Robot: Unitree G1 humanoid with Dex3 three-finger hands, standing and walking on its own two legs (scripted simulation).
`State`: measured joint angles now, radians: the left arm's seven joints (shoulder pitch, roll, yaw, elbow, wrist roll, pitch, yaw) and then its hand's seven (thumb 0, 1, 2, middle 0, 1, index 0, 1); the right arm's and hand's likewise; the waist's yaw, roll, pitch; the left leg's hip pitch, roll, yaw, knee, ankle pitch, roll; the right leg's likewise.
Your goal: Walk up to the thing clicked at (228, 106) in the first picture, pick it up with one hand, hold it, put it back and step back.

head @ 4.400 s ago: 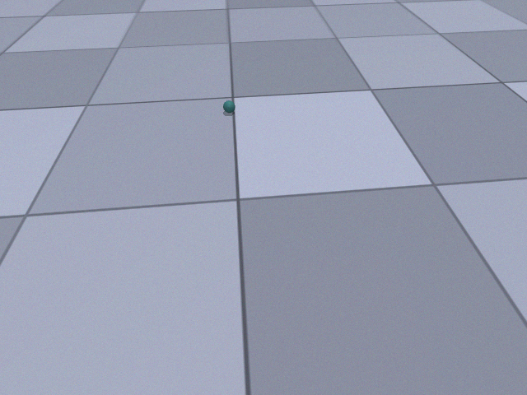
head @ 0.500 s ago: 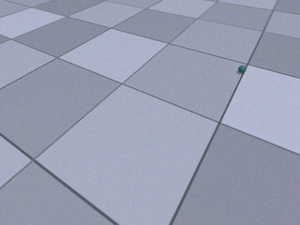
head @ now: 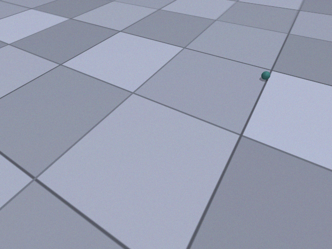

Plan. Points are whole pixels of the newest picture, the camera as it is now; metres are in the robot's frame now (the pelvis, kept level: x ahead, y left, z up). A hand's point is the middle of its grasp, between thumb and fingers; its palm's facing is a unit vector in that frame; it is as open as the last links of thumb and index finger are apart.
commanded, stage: stand
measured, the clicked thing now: (265, 75) +1.89 -0.99 -0.74
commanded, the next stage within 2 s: walk up in 1.54 s
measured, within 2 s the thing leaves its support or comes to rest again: neither
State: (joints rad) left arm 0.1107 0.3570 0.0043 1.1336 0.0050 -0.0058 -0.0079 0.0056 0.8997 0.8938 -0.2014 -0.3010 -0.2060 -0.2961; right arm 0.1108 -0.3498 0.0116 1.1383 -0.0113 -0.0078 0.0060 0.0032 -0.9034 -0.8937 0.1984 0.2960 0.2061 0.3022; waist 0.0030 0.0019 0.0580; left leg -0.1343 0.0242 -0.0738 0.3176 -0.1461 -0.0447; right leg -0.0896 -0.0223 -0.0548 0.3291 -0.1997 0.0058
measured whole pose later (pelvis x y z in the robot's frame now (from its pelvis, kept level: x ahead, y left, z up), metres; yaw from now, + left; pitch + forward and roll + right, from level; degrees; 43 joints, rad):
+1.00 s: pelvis +0.01 +0.00 +0.00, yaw -1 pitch -2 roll +0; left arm 0.12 0.36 0.00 1.13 0.01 0.00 -0.01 0.01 0.90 0.89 -0.20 -0.30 -0.21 -0.30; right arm 0.12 -0.35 0.01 1.13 -0.01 -0.01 0.00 0.00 -0.90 -0.89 0.20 0.30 0.21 0.30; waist 0.00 0.00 0.06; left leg -0.12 0.02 -0.06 0.32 -0.16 -0.04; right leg -0.08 -0.02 -0.04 0.33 -0.21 0.01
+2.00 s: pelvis -0.01 +0.03 -0.01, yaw -13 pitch -2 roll -1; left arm 0.19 0.42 0.06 0.92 0.01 0.03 -0.02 0.01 0.90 0.89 -0.20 -0.30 -0.20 -0.30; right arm 0.15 -0.38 -0.07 0.90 -0.05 0.01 0.02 0.00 -0.90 -0.89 0.20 0.30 0.21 0.30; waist -0.01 -0.02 0.17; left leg -0.22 0.09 0.13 0.54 -0.28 0.00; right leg -0.32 -0.01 0.01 0.78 -0.45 -0.01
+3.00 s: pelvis -0.02 +0.03 -0.01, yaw -27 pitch -3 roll +1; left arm 0.13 0.34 0.02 1.00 0.00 -0.01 0.00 0.01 0.90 0.89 -0.20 -0.30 -0.21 -0.30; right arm 0.18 -0.36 -0.01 1.01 -0.02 0.01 0.02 0.00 -0.90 -0.89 0.20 0.30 0.21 0.30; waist -0.01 0.02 0.09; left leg -0.16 0.03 0.02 0.49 -0.27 -0.03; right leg -0.22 0.00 0.06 0.54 -0.26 0.00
